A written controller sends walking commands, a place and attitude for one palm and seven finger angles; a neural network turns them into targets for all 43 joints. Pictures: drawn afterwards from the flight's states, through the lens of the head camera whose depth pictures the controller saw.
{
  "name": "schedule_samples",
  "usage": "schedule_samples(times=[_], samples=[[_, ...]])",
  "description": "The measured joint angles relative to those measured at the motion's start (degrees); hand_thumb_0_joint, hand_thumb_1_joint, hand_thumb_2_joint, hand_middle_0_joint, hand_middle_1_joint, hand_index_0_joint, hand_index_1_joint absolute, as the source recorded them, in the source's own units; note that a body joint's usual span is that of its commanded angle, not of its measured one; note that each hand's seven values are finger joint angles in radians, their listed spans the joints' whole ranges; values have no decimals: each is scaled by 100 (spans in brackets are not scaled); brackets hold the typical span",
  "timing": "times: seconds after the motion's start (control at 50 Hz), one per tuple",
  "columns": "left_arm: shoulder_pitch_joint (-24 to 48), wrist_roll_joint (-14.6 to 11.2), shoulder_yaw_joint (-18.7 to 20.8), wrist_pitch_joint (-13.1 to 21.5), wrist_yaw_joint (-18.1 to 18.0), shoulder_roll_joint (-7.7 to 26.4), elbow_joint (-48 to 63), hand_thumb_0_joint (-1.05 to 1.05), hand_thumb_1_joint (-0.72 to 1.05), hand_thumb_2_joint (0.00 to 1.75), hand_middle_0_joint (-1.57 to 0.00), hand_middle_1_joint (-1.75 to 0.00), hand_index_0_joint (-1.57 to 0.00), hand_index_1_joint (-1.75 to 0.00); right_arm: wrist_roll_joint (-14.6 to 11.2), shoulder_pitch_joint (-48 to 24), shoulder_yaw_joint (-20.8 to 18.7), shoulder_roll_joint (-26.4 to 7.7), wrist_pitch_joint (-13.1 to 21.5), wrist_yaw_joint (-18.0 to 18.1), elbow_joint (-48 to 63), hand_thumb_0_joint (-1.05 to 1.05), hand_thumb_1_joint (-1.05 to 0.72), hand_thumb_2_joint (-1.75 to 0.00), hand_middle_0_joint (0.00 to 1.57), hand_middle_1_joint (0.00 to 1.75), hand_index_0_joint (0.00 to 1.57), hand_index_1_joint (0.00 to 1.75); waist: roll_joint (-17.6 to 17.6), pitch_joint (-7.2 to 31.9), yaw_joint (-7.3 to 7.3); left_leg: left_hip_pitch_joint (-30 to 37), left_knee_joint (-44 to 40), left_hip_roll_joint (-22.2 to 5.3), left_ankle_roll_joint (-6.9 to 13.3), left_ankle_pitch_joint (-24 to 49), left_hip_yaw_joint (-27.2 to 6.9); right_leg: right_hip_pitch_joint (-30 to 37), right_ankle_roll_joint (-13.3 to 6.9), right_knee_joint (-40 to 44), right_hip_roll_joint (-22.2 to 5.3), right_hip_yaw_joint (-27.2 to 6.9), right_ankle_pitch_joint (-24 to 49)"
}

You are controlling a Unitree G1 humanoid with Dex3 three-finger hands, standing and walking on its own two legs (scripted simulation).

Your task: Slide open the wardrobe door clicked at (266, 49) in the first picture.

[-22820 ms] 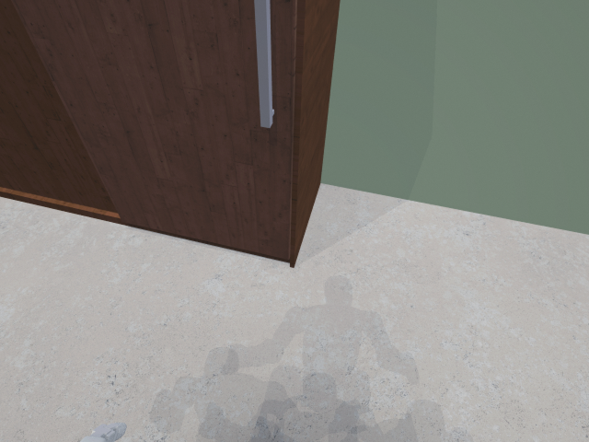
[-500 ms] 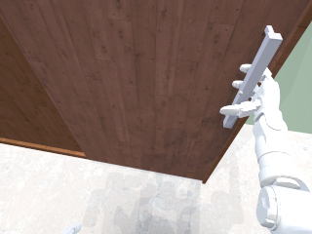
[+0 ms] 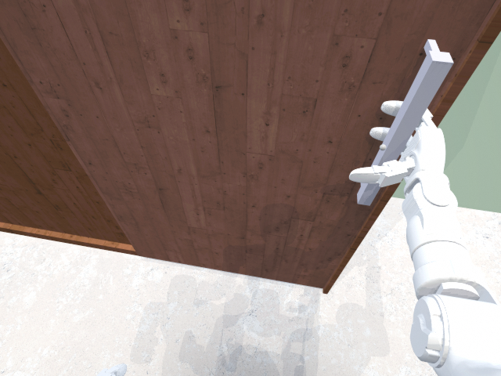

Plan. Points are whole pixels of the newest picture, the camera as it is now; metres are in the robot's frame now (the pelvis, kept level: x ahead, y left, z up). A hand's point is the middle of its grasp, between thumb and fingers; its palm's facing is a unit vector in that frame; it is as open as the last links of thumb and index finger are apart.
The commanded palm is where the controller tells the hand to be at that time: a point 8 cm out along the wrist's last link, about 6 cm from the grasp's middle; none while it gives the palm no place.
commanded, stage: grip the handle and tug to test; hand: right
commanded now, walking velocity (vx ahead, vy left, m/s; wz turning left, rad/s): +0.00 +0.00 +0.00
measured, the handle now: (391, 136) +0.51 -0.17 +0.12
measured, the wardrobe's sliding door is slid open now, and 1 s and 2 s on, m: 0.00 0.00 0.00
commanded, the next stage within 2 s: tug the door sideways, standing still in 1.34 s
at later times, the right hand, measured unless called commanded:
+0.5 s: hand (386, 149) +0.46 -0.15 +0.13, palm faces +0.04 +1.00 +0.01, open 7.1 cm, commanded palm +0.43 -0.20 +0.14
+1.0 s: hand (385, 149) +0.46 -0.15 +0.13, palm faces +0.05 +1.00 +0.01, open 5.9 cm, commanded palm +0.42 -0.20 +0.14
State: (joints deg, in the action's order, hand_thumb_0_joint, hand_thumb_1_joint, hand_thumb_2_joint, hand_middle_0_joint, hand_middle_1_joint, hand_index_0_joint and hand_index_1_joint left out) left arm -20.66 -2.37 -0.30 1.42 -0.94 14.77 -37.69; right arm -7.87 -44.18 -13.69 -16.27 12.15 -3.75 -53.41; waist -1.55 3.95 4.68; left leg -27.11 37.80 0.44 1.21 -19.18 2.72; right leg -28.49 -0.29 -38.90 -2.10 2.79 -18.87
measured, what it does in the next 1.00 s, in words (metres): stands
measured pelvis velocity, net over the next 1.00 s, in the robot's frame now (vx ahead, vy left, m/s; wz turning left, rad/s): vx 0.00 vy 0.00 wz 0.00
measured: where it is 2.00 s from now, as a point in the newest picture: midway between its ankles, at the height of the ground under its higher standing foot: outside the picture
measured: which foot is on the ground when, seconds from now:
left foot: down 0.00-1.00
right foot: down 0.00-1.00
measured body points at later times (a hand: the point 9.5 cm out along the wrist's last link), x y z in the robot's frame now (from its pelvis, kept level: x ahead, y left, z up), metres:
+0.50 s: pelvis +0.01 +0.00 +0.00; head +0.04 +0.01 +0.45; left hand +0.08 +0.26 -0.12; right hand +0.45 -0.20 +0.13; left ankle -0.01 +0.11 -0.72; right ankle +0.00 -0.12 -0.72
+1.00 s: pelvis +0.00 +0.00 +0.00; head +0.04 +0.00 +0.45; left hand +0.07 +0.26 -0.12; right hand +0.45 -0.20 +0.13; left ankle -0.01 +0.11 -0.72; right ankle +0.00 -0.12 -0.72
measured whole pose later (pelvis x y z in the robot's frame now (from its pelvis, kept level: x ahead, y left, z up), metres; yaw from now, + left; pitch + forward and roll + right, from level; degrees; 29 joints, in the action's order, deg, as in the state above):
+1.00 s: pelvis +0.00 +0.00 +0.00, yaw +0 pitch +8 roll +1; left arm -19.7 -2.5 -0.3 0.5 -1.4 14.5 -37.1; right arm -8.4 -41.9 -13.3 -15.8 10.6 -3.7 -50.1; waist -1.6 3.6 4.2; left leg -25.6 36.9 0.5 1.1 -19.0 2.7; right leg -27.1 -0.3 -38.3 -2.1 2.7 -18.9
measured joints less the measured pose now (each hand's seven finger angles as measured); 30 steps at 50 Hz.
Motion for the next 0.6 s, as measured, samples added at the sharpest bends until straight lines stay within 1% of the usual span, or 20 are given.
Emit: schedule_samples(times=[0.08,0.18,0.38,0.56,0.6], samples=[[1,-7,-10,-26,0,-24,13,1,91,89,-20,-30,-20,-30,-12,6,21,15,-6,7,13,-1,41,-34,31,121,31,122,1,-13,-13,34,-4,3,5,-16,15,25,6,-1,-2,-17,-13],[31,0,-14,-39,2,-37,14,1,91,89,-20,-30,-20,-30,5,-20,40,31,-14,25,36,-1,25,-41,33,123,32,124,6,-31,-36,24,2,2,13,-26,37,7,15,-9,1,-40,-14],[68,-5,-4,-72,-21,-18,74,1,91,89,-20,-30,-20,-30,-27,149,-67,-6,-48,-87,194,0,-18,-59,37,129,37,130,16,-9,-23,70,-39,30,25,-24,10,66,26,30,-25,-16,-26],[98,-28,8,-116,-38,-3,88,1,91,89,-20,-30,-20,-30,-58,247,13,4,-160,-89,336,0,-59,-77,41,135,41,136,3,-21,-51,152,-71,22,19,-22,30,131,20,46,-14,-38,-24],[114,-21,10,-108,-41,-6,86,1,91,89,-20,-30,-20,-30,-58,231,29,16,-183,-57,349,1,-66,-80,41,137,41,137,2,-31,-55,151,-76,19,17,-14,33,127,19,49,-10,-41,-16]])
